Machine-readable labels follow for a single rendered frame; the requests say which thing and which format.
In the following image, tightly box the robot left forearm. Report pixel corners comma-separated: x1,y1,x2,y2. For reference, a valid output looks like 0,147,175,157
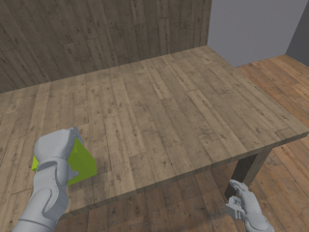
12,158,70,232

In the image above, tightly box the table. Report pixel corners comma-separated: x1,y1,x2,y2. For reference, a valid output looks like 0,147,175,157
0,0,309,232

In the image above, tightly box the robot right forearm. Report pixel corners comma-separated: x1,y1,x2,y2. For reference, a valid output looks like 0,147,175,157
244,212,274,232

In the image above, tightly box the sponge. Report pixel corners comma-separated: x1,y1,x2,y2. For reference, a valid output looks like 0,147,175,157
32,138,98,186

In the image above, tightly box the right robot hand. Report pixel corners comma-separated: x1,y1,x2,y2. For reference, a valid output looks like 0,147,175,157
225,179,263,222

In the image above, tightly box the left robot hand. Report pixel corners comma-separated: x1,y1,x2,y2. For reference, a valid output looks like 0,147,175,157
34,127,84,181

